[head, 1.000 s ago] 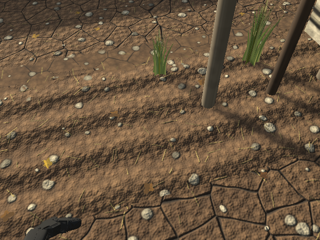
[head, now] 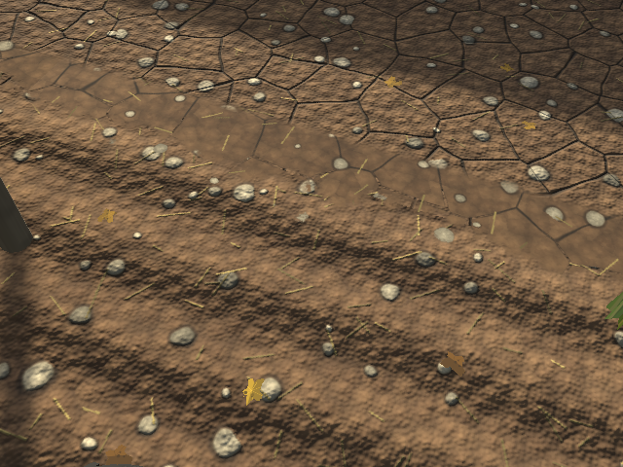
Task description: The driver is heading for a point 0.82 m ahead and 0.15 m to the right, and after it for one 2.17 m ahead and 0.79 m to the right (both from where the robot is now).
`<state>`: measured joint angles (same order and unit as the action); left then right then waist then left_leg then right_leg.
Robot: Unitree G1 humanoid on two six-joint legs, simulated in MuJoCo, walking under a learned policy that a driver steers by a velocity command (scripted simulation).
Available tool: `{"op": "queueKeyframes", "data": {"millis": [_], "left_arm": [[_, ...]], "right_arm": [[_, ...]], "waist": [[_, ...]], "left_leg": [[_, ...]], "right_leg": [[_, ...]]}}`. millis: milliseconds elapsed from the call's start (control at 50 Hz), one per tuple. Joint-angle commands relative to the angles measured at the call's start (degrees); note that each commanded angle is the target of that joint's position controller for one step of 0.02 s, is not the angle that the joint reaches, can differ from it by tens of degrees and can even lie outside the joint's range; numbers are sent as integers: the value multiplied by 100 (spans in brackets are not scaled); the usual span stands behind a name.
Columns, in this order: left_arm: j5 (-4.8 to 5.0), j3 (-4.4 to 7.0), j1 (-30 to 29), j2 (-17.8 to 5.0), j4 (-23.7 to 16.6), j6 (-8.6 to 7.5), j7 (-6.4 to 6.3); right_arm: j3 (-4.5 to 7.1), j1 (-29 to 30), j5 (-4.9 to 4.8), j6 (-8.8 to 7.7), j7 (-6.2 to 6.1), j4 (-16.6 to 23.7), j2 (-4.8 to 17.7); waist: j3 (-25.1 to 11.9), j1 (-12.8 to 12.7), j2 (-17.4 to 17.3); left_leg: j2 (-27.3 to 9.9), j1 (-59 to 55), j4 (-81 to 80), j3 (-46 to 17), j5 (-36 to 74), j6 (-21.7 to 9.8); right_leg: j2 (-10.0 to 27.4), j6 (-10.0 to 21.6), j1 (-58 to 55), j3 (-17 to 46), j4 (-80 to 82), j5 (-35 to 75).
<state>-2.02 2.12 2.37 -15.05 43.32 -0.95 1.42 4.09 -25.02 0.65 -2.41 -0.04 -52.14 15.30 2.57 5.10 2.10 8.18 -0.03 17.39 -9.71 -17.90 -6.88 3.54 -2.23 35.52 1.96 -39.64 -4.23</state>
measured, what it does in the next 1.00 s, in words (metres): walks ahead: right foot, then left foot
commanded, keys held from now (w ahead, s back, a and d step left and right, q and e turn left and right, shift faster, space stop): w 0.48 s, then no key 0.10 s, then e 0.42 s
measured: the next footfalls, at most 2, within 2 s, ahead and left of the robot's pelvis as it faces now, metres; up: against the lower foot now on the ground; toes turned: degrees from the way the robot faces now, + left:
right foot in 0.10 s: +0.22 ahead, -0.13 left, +0.00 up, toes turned +3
left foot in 0.58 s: +0.45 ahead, +0.10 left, +0.00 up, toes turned +8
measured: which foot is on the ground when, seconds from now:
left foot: down 0.00-0.10, up 0.12-0.56, down 0.58-1.00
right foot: up 0.00-0.08, down 0.10-0.60, up 0.62-1.00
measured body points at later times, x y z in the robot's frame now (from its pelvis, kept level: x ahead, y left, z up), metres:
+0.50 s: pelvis +0.26 -0.02 +0.00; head +0.29 -0.02 +0.45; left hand +0.19 +0.23 -0.13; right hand +0.48 -0.23 -0.10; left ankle +0.39 +0.11 -0.70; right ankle +0.18 -0.13 -0.74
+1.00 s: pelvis +0.37 +0.03 +0.00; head +0.40 +0.03 +0.45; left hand +0.48 +0.28 -0.14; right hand +0.43 -0.24 -0.13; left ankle +0.42 +0.10 -0.74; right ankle +0.40 -0.10 -0.70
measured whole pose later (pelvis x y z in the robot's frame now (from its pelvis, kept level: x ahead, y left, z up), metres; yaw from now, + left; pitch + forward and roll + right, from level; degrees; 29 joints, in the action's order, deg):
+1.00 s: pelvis +0.37 +0.03 +0.00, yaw -5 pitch +0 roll +0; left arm -1.8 3.6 12.5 -13.9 48.7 4.4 1.0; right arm 1.7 -13.3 1.5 -1.5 -2.0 -49.5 12.6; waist 3.2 -0.2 1.5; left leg -1.4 13.3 22.9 13.9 -9.8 -4.6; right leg 2.6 -0.5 26.3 -2.4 -49.3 -19.3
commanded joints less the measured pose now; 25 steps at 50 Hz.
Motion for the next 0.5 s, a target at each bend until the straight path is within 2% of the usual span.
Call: {"op": "queueKeyframes", "data": {"millis": [20, 60, 80, 100, 120, 140, 160, 180, 220, 240, 280, 340, 380, 420, 480, 500], "left_arm": [[35, 55, -488, -514, -561, -179, 4], [40, 116, 401, -672, -286, -248, -50], [12, 172, 1146, -786, -70, -319, -109], [-99, 260, 1998, -1132, 3, -379, -202], [-177, 413, 2258, -1752, 74, -332, -214], [-11, 371, 1885, -1340, 92, -256, -157], [48, 269, 1397, -875, -7, -254, -131], [30, 201, 1172, -596, 3, -280, -103], [35, 133, 1206, -452, 178, -347, -121], [53, 132, 1337, -465, 278, -397, -104], [108, 142, 1582, -501, 429, -489, -71], [142, 145, 1793, -525, 580, -500, -73], [149, 129, 1904, -495, 663, -480, -64], [151, 145, 2042, -578, 747, -474, -56], [139, 172, 2290, -720, 866, -452, -67], [134, 164, 2315, -710, 916, -430, -81]], "right_arm": [[185, -119, 41, -79, -86, 270, 924], [180, 113, 56, -131, -79, 312, 986], [165, 159, 14, -170, -39, 279, 971], [70, 96, -39, -233, 8, 394, 658], [-8, -694, -229, -225, 23, 462, 176], [29, -615, -13, -175, -29, 317, 617], [45, -140, 40, -149, -3, 338, 661], [17, 240, 53, -156, 28, 434, 591], [-6, 445, 124, -86, 100, 519, 506], [-23, 414, 140, -48, 127, 506, 447], [-49, 510, 158, -10, 165, 535, 370], [-125, 1262, 186, 0, 226, 788, 287], [-211, 1812, 165, -13, 262, 960, 174], [-287, 2233, 126, -27, 290, 1074, 78], [-288, 2549, 96, -36, 263, 1163, 192], [-283, 2560, 99, -50, 232, 1169, 208]], "waist": [[48, -134, -712], [-265, -535, -699], [-647, -927, -431], [-1383, -1249, 17], [-2027, -902, 1439], [-1522, -730, 742], [-648, -653, 135], [-309, -631, -119], [-130, -494, 271], [-193, -465, 370], [-242, -423, 352], [-59, -499, 326], [28, -607, 317], [68, -711, 346], [82, -790, 340], [136, -757, 309]], "left_leg": [[-1612, -124, 99, -1141, 3276, -513], [-1507, 177, 781, -1000, 4332, -268], [-1198, 368, 1788, -692, 4500, -143], [-888, 1081, 3253, -411, 3207, -27], [145, 2748, 4992, 190, -804, 213], [-213, 3322, 5534, 50, -1030, 132], [-463, 3389, 5532, 62, -511, 139], [-635, 3339, 5257, 106, -181, 156], [-821, 3103, 4826, 222, -34, 233], [-803, 3017, 4731, 278, -15, 272], [-817, 3179, 4571, 401, 53, 339], [-1090, 3661, 3929, 736, 560, 493], [-1182, 3576, 3161, 982, 993, 578], [-1142, 3221, 2414, 1177, 1333, 593], [-1043, 2858, 1830, 1292, 1386, 509], [-1001, 2773, 1696, 1282, 1339, 454]], "right_leg": [[-234, 182, -278, -112, 610, -106], [-529, 414, -1727, -270, 962, -480], [-496, 564, -2732, -276, 1361, -288], [556, 844, -4011, 843, 1492, -1202], [2072, 1643, -5279, 3672, 2063, -1465], [2024, 1690, -4684, 4300, 2408, -2154], [1766, 1591, -3853, 3347, 2474, -2116], [1462, 1463, -3369, 2601, 2566, -1475], [1003, 1243, -2917, 1613, 2727, -311], [938, 1247, -2912, 1402, 2736, 191], [897, 1333, -3009, 1090, 2795, 914], [836, 1402, -3066, 717, 3090, 1045], [660, 1335, -2982, 416, 3173, 1114], [581, 1253, -2879, 198, 3166, 1246], [781, 1195, -3086, 234, 3045, 1388], [844, 1151, -3200, 231, 2886, 1793]]}}
Velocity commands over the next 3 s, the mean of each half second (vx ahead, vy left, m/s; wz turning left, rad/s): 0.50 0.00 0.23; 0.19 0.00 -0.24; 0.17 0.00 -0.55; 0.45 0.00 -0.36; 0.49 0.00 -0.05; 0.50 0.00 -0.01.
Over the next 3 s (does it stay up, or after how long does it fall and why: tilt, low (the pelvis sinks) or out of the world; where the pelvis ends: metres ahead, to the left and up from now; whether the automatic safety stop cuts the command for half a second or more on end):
stays up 1.06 -0.38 0.01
